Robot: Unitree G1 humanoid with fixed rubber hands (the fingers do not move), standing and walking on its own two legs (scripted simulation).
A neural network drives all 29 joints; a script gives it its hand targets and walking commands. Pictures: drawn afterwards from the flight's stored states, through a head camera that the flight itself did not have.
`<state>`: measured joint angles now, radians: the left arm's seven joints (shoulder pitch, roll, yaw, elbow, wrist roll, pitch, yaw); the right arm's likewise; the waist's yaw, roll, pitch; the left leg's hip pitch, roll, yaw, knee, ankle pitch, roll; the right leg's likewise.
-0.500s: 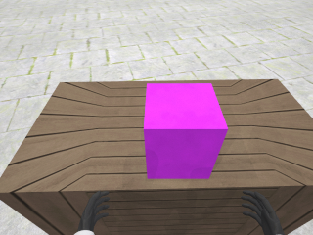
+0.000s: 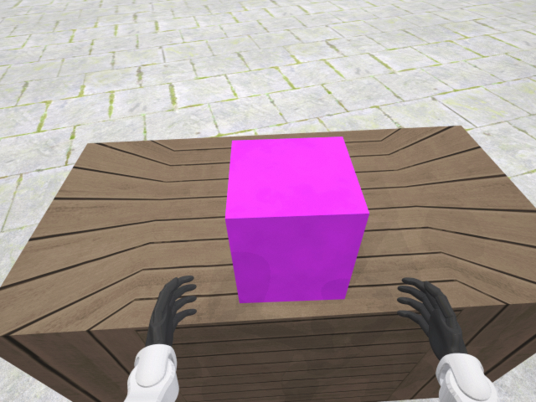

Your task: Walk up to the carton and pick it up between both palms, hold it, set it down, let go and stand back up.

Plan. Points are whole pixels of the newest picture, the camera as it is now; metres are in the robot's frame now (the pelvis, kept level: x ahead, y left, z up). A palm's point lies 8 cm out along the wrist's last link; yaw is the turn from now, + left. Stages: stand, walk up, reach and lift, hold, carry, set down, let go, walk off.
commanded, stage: reach and lift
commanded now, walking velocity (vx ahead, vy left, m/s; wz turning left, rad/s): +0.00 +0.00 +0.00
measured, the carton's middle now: (289, 221) +0.45 +0.02 +0.01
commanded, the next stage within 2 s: none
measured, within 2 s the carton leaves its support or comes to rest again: neither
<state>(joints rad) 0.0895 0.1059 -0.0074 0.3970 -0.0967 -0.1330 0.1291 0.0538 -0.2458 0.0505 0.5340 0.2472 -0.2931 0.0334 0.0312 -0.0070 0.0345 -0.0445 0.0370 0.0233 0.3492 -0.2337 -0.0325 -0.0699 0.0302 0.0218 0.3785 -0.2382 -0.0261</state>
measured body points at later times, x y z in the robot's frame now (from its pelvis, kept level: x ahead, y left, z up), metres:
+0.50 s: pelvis -0.02 +0.00 +0.00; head +0.00 +0.00 +0.45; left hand +0.31 +0.22 +0.06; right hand +0.34 -0.20 +0.07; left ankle -0.02 +0.14 -0.75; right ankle -0.02 -0.10 -0.75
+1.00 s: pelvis -0.02 +0.00 +0.00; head +0.02 +0.01 +0.45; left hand +0.38 +0.23 +0.11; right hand +0.42 -0.19 +0.12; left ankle -0.02 +0.14 -0.75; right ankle -0.02 -0.10 -0.75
